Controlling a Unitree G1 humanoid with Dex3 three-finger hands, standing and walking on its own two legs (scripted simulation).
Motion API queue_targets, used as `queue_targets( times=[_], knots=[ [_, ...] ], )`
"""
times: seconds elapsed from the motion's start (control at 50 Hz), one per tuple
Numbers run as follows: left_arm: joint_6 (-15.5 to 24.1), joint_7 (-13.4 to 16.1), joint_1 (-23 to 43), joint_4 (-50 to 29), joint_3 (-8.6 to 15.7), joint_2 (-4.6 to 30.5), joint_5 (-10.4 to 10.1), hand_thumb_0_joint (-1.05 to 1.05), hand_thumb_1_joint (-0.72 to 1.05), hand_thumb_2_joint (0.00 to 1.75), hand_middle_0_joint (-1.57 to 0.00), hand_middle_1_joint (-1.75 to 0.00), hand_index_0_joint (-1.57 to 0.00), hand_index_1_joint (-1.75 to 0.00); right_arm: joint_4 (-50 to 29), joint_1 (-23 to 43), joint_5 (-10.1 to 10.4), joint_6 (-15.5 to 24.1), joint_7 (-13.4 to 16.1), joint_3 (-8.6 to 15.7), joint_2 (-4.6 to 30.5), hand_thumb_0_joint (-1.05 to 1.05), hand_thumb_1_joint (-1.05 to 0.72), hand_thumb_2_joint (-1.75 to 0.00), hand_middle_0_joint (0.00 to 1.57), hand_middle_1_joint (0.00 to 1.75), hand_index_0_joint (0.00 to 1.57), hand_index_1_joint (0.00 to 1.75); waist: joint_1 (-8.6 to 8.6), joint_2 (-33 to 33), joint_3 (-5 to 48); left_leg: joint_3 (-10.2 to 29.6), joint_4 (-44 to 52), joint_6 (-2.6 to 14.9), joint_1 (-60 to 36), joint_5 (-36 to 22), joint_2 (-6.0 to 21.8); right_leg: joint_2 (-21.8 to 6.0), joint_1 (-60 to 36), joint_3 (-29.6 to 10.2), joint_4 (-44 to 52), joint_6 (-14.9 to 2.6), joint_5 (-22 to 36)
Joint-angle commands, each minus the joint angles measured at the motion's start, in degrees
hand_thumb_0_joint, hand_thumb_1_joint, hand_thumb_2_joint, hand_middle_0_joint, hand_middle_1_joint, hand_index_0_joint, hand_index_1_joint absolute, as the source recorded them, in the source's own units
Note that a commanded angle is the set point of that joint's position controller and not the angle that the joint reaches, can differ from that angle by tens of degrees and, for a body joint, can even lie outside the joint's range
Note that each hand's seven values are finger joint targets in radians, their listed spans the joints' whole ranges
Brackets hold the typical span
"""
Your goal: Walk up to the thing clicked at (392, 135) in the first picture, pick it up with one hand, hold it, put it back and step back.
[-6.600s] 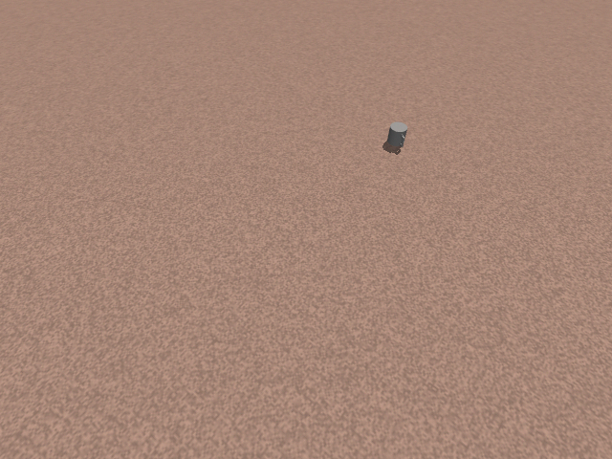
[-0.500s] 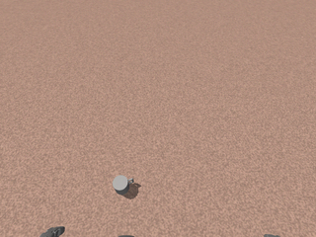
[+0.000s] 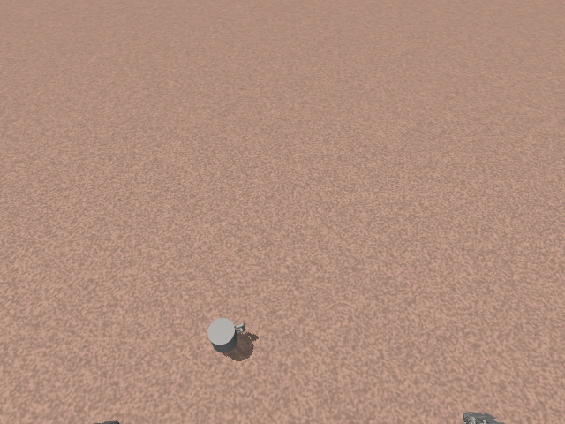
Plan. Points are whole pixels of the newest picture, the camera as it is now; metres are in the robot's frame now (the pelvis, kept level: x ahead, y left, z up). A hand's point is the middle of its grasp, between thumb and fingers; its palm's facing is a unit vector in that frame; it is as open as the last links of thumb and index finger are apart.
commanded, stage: stand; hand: left
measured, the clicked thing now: (227, 333) +0.47 +0.21 -0.73
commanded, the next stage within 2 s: none
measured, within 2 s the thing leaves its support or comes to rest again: neither
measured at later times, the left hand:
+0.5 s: hand out of the picture +0.08 +0.26 -0.15, palm faces -0.03 -0.94 -0.34, open 7.4 cm
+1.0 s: hand out of the picture +0.08 +0.25 -0.15, palm faces -0.04 -0.94 -0.35, open 7.4 cm
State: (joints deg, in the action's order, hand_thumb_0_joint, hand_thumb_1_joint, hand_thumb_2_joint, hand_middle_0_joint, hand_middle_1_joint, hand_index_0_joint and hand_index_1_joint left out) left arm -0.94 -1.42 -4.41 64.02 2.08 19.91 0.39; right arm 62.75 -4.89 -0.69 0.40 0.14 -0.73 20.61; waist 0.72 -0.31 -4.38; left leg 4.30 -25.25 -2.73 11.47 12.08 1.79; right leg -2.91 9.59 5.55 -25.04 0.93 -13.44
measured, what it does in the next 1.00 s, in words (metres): stands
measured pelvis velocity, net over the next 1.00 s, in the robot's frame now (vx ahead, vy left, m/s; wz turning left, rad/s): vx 0.00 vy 0.00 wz -0.02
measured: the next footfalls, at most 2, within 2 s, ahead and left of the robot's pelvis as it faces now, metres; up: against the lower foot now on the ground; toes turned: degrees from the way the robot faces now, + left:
none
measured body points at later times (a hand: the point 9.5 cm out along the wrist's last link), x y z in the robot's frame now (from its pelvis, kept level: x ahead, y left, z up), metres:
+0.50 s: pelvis +0.00 +0.00 +0.01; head +0.01 +0.00 +0.46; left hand +0.08 +0.31 -0.12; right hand +0.07 -0.30 -0.13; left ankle +0.02 +0.15 -0.74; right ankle +0.00 -0.13 -0.74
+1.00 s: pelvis +0.00 +0.00 +0.01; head +0.02 -0.01 +0.46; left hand +0.08 +0.30 -0.12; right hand +0.07 -0.30 -0.13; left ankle +0.02 +0.15 -0.74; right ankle +0.00 -0.13 -0.74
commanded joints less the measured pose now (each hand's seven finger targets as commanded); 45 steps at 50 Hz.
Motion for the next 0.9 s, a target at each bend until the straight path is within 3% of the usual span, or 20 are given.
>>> queue_targets(
  times=[0.0, 0.04, 0.24, 0.46, 0.52, 0.64, 0.76, 0.82, 0.88],
  knots=[
    [2.34, 1.09, 3.23, -2.47, 1.68, 12.43, -0.20, 0.00, 0.90, 0.90, -0.20, -0.30, -0.20, -0.30, -2.74, 2.80, -0.02, 1.20, 0.35, 2.49, 12.07, 0.00, -0.90, -0.90, 0.20, 0.30, 0.20, 0.30, -0.32, 0.67, 7.32, 2.82, 5.78, 3.18, -1.75, -12.43, 4.81, -5.44, -5.15, -6.42, 6.90, -1.79, 7.48],
    [2.45, 1.17, 3.07, -2.14, 1.48, 12.27, -0.13, 0.00, 0.90, 0.90, -0.20, -0.30, -0.20, -0.30, -2.37, 2.97, 0.03, 1.26, 0.40, 2.63, 12.30, 0.00, -0.90, -0.90, 0.20, 0.30, 0.20, 0.30, -0.29, 0.20, 8.06, 2.67, 6.25, 2.89, -3.01, -13.87, 5.06, -5.41, -5.42, -6.17, 6.98, -1.80, 8.99],
    [2.71, 1.38, 2.96, -1.52, 0.78, 12.15, 0.10, 0.00, 0.90, 0.90, -0.20, -0.30, -0.20, -0.30, -1.38, 3.07, -0.03, 1.03, 0.01, 2.77, 11.72, 0.00, -0.90, -0.90, 0.20, 0.30, 0.20, 0.30, -0.43, 0.06, 6.27, 2.33, 8.79, 2.71, -2.14, -7.65, 4.99, -5.37, -4.57, -6.27, 9.36, -1.47, 3.09],
    [2.78, 1.46, 2.29, -1.84, 0.64, 12.70, 0.11, 0.00, 0.90, 0.90, -0.20, -0.30, -0.20, -0.30, -0.97, 2.66, 0.04, 1.22, 0.00, 2.70, 11.61, 0.00, -0.90, -0.90, 0.20, 0.30, 0.20, 0.30, -0.36, 0.03, 7.68, 2.17, 8.85, 2.50, -3.25, -11.35, 5.37, -5.61, -5.43, -6.22, 8.61, -1.54, 6.90],
    [2.71, 1.36, 2.09, -1.73, 0.54, 12.72, 0.01, 0.00, 0.90, 0.90, -0.20, -0.30, -0.20, -0.30, -0.55, 2.22, -0.01, 1.26, 0.00, 2.46, 11.67, 0.00, -0.90, -0.90, 0.20, 0.30, 0.20, 0.30, -0.46, -0.61, 6.82, 2.14, 9.60, 2.50, -2.55, -9.01, 5.30, -5.53, -5.01, -6.48, 8.86, -1.51, 5.36],
    [2.71, 1.42, 1.34, -1.57, 0.55, 12.99, 0.12, 0.00, 0.90, 0.90, -0.20, -0.30, -0.20, -0.30, -0.50, 2.08, 0.08, 1.17, 0.00, 2.51, 11.86, 0.00, -0.90, -0.90, 0.20, 0.30, 0.20, 0.30, -0.34, 0.09, 6.32, 2.07, 9.48, 2.52, -2.99, -9.91, 5.35, -5.49, -4.45, -6.30, 8.76, -1.47, 5.65],
    [2.43, 1.31, 1.03, -1.55, 0.54, 13.01, 0.16, 0.00, 0.90, 0.90, -0.20, -0.30, -0.20, -0.30, -0.48, 1.71, 0.05, 0.93, -0.09, 2.44, 11.79, 0.00, -0.90, -0.90, 0.20, 0.30, 0.20, 0.30, -0.51, 0.04, 4.70, 2.01, 9.73, 2.68, -2.37, -3.80, 4.79, -5.14, -1.87, -6.68, 9.92, -1.64, -0.82],
    [2.64, 1.44, 1.23, -1.94, 0.57, 12.95, 0.21, 0.00, 0.90, 0.90, -0.20, -0.30, -0.20, -0.30, -0.78, 1.98, -0.04, 1.08, -0.06, 2.55, 11.94, 0.00, -0.90, -0.90, 0.20, 0.30, 0.20, 0.30, -0.26, 0.50, 6.33, 2.22, 9.09, 2.75, -2.52, -8.74, 5.32, -5.48, -3.99, -6.60, 9.06, -1.61, 4.47],
    [2.78, 1.45, 0.78, -1.85, 0.55, 12.91, 0.08, 0.00, 0.90, 0.90, -0.20, -0.30, -0.20, -0.30, -0.68, 1.71, 0.04, 1.18, -0.01, 2.41, 11.81, 0.00, -0.90, -0.90, 0.20, 0.30, 0.20, 0.30, -0.39, 0.07, 6.28, 2.10, 9.10, 2.63, -3.15, -9.93, 5.39, -5.29, -3.84, -6.47, 8.80, -1.48, 5.77]
  ],
)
